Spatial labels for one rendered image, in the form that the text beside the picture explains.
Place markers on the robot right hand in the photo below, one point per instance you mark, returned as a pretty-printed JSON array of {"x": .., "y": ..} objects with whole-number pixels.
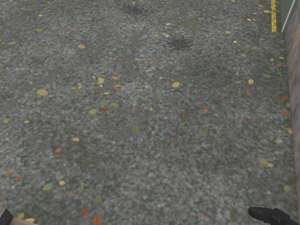
[{"x": 271, "y": 216}]

